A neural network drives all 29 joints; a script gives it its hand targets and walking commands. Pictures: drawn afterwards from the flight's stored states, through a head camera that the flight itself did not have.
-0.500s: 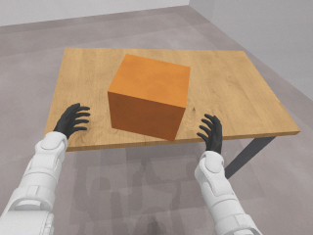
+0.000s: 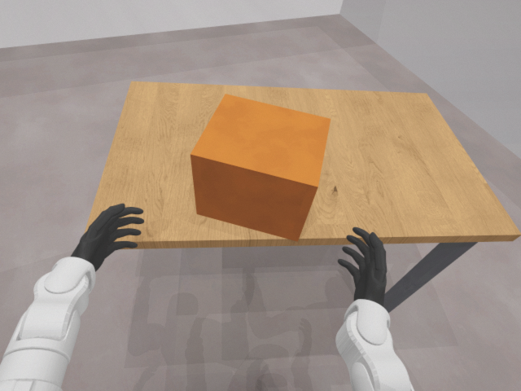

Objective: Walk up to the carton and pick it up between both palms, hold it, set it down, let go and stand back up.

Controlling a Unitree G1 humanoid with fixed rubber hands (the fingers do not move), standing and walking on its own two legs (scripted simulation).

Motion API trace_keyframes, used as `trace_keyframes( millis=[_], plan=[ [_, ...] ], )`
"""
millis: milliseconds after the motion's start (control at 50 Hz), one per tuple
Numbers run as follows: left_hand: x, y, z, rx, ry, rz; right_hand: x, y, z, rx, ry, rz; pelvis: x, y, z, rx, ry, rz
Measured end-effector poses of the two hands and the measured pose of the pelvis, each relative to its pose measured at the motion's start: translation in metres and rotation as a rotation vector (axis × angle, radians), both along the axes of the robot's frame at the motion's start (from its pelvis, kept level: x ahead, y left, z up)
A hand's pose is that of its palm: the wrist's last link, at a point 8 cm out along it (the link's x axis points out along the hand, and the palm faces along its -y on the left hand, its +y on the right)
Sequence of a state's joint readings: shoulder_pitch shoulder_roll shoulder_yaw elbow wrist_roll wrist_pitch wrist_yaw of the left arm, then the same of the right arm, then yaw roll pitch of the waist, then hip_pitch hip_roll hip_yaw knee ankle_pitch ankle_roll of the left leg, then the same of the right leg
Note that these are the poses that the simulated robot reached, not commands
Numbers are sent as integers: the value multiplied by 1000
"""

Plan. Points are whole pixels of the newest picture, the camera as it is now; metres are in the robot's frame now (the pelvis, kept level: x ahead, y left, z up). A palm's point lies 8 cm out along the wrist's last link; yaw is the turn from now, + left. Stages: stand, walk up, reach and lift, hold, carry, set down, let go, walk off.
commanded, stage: set down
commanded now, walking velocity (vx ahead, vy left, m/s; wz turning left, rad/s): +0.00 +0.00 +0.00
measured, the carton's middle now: (261, 167) +0.51 +0.00 +0.02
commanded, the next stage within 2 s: none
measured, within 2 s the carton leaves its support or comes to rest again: neither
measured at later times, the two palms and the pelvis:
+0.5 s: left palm (73, 296) +0.25 +0.26 +0.02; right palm (380, 326) +0.20 -0.15 +0.05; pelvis +0.01 +0.00 +0.00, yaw +0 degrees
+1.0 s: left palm (67, 315) +0.23 +0.26 +0.02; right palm (381, 338) +0.19 -0.16 +0.02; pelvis +0.02 +0.00 +0.00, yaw +0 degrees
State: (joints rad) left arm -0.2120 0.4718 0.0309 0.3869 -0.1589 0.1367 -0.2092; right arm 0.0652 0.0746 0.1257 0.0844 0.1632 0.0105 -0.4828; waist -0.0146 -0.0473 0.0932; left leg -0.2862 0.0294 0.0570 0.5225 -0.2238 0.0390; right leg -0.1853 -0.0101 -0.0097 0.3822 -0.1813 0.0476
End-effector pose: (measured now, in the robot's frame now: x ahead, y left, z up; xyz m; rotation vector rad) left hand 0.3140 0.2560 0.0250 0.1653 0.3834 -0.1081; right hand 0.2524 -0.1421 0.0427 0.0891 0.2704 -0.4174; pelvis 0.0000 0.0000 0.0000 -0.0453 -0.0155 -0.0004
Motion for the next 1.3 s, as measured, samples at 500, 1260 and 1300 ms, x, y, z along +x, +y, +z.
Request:
trace_keyframes(
  millis=[500,1260,1300],
  plan=[
    [-65,7,-2,24,35,-28,-51,-3,5,45,79,-9,9,-2,1,6,-15,2],
    [-91,5,-8,61,108,5,-59,-25,-38,62,221,86,25,-9,2,14,7,0],
    [-91,5,-10,62,116,8,-61,-26,-42,65,236,91,25,-9,2,15,8,0]
  ],
)
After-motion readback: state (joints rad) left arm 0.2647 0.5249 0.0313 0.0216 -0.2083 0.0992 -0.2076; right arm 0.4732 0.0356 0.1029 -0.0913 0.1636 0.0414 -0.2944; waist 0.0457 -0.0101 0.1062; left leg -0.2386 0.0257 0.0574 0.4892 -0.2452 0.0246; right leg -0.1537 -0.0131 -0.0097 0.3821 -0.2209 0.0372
